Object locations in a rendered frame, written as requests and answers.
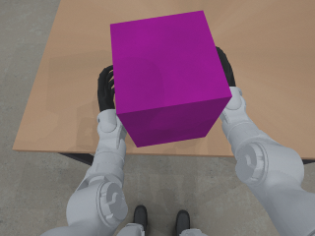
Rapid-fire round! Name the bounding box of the robot left forearm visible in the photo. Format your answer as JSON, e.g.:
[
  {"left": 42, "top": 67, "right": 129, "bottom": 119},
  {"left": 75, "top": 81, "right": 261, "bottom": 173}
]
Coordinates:
[{"left": 66, "top": 109, "right": 127, "bottom": 223}]

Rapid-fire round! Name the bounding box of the robot right forearm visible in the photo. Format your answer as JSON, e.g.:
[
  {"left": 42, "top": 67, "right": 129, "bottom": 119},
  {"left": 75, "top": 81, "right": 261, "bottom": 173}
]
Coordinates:
[{"left": 219, "top": 87, "right": 304, "bottom": 178}]

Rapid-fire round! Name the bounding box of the robot left foot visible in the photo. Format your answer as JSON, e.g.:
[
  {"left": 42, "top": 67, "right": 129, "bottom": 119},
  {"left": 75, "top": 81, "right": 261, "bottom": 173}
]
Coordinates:
[{"left": 133, "top": 205, "right": 148, "bottom": 236}]

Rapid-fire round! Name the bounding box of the table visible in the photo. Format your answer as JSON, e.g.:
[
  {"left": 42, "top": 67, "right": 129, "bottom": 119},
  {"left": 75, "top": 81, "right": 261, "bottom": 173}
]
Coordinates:
[{"left": 12, "top": 0, "right": 315, "bottom": 166}]

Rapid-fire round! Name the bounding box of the carton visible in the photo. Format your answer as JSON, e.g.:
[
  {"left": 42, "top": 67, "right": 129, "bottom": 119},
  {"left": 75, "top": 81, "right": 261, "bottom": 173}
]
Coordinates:
[{"left": 110, "top": 10, "right": 232, "bottom": 148}]

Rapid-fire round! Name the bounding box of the robot left upper arm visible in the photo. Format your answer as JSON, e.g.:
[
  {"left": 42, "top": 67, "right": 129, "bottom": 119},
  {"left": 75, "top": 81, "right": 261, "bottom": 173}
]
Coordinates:
[{"left": 39, "top": 181, "right": 128, "bottom": 236}]

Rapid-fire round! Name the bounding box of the robot right upper arm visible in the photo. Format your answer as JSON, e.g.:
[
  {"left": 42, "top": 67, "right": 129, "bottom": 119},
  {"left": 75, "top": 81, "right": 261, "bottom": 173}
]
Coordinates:
[{"left": 235, "top": 142, "right": 315, "bottom": 236}]

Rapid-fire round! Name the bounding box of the right robot hand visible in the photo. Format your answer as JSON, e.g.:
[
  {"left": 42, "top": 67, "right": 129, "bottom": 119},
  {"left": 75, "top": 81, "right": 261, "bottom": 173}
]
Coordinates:
[{"left": 216, "top": 46, "right": 236, "bottom": 87}]

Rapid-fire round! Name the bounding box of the left robot hand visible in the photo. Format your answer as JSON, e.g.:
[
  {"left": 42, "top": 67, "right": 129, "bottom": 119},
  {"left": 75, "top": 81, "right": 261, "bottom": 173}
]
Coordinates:
[{"left": 97, "top": 65, "right": 115, "bottom": 112}]

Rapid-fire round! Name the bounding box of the robot foot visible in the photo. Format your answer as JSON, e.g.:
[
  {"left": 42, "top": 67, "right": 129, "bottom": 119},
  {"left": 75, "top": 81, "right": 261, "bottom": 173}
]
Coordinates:
[
  {"left": 133, "top": 205, "right": 148, "bottom": 236},
  {"left": 175, "top": 209, "right": 190, "bottom": 236}
]

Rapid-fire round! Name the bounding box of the robot right foot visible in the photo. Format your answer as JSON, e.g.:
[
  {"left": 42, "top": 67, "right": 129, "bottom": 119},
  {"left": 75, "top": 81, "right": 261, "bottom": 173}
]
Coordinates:
[{"left": 175, "top": 209, "right": 190, "bottom": 236}]

